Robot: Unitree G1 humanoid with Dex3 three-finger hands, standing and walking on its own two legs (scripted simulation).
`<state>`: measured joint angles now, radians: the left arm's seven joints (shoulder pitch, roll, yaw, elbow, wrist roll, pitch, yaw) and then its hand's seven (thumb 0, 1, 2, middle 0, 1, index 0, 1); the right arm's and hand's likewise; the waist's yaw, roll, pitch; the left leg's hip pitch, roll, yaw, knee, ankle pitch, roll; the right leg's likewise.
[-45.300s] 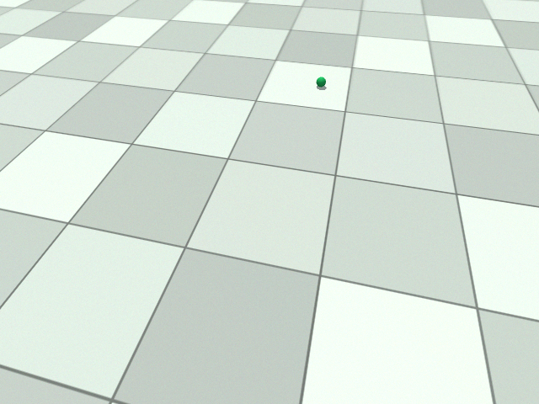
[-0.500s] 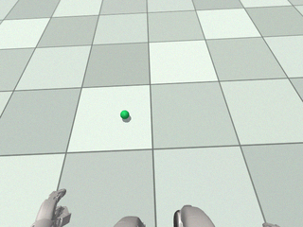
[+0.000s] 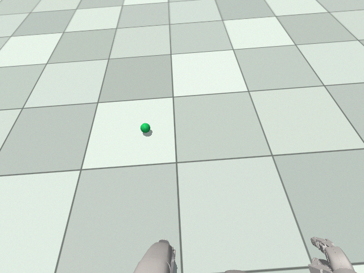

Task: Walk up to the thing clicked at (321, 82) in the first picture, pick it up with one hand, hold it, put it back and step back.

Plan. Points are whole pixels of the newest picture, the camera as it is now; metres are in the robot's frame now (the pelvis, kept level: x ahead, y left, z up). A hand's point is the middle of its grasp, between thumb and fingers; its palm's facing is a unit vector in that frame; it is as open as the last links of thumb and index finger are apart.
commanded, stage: step back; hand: left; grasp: from above
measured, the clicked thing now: (145, 127) +1.05 +0.36 -0.72
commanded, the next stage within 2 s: stand in 1.06 s
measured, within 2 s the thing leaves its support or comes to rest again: neither
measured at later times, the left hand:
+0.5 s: hand out of the picture +0.00 +0.28 -0.13, palm faces +0.08 -0.92 -0.37, open 7.4 cm
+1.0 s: hand out of the picture +0.07 +0.29 -0.15, palm faces +0.15 -0.91 -0.39, open 7.4 cm
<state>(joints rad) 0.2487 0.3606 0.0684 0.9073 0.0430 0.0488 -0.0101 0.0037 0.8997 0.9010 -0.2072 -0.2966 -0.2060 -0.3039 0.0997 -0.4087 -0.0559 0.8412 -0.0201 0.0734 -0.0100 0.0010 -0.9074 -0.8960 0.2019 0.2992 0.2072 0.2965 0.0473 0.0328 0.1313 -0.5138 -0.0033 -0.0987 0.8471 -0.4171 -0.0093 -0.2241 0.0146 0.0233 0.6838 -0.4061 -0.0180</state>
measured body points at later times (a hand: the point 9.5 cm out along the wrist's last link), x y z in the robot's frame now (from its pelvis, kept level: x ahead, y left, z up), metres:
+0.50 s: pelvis -0.04 +0.00 +0.02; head -0.03 +0.01 +0.47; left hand +0.00 +0.33 -0.11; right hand +0.03 -0.31 -0.10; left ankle -0.07 +0.13 -0.72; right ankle +0.02 -0.13 -0.69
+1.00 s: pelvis +0.01 +0.01 +0.00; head +0.04 +0.01 +0.45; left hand +0.06 +0.33 -0.12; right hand +0.14 -0.28 -0.13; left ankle +0.03 +0.14 -0.72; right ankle +0.03 -0.12 -0.72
